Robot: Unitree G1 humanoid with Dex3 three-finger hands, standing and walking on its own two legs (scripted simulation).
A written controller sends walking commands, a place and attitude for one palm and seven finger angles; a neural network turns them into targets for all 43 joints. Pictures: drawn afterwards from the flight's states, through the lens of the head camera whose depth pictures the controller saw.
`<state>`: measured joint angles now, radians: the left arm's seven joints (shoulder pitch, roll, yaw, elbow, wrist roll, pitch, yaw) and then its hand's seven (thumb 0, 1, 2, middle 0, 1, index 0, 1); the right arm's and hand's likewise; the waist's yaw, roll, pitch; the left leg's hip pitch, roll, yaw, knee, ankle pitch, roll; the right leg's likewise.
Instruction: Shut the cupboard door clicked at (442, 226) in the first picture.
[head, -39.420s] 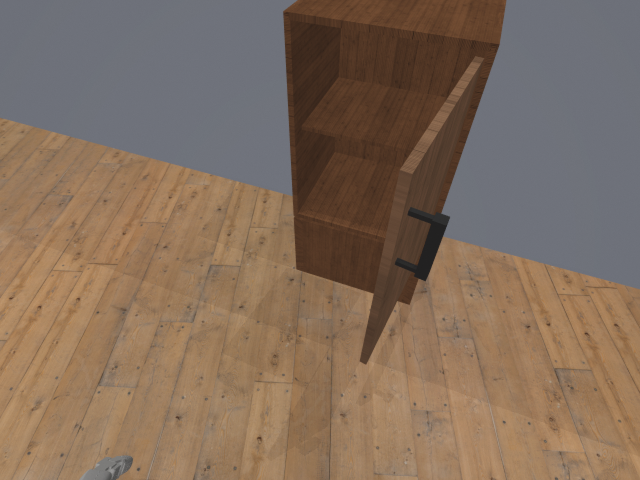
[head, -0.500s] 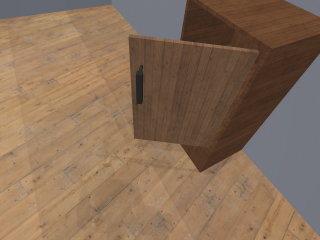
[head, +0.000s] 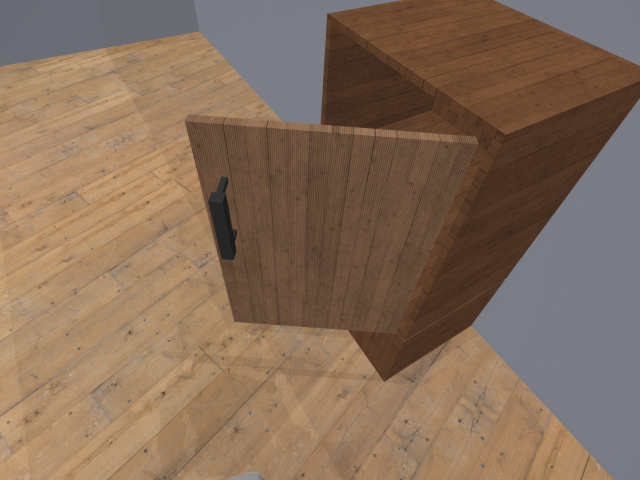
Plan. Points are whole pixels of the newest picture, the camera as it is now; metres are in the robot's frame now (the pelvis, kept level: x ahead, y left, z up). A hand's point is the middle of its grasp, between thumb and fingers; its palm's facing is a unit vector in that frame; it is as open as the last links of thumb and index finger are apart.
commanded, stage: come to a stop and stand still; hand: left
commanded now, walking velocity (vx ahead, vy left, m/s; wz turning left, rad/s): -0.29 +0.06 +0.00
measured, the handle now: (226, 219) +0.51 +0.19 -0.02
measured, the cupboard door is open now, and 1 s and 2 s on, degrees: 55 55 55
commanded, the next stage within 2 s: look again from close up in 1.28 s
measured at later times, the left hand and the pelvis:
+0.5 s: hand out of the picture +0.02 +0.17 -0.17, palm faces +0.00 -0.97 -0.26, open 7.4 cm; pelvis +0.01 -0.02 +0.00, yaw -1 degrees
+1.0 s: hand out of the picture -0.01 +0.23 -0.17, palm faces -0.03 -0.97 -0.23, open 7.4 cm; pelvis -0.04 +0.05 +0.00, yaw -2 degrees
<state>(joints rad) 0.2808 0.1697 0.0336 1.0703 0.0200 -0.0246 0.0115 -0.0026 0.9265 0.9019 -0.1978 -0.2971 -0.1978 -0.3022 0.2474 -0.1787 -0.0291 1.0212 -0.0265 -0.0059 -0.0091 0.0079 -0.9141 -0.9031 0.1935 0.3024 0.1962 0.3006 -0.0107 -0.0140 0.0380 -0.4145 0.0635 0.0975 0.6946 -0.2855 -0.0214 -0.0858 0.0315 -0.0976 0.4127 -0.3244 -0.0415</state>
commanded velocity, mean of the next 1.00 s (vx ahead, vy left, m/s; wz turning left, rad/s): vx -0.06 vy -0.01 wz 0.00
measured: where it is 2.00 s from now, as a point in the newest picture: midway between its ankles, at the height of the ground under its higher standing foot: outside the picture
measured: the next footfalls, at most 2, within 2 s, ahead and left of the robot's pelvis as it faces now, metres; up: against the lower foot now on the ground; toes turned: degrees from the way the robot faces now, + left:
left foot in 0.04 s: +0.11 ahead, +0.10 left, +0.00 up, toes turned +6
left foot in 0.58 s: +0.04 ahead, +0.11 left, +0.00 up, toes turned -1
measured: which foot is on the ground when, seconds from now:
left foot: up 0.00-0.02, down 0.04-0.34, up 0.36-0.56, down 0.58-1.00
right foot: down 0.00-1.00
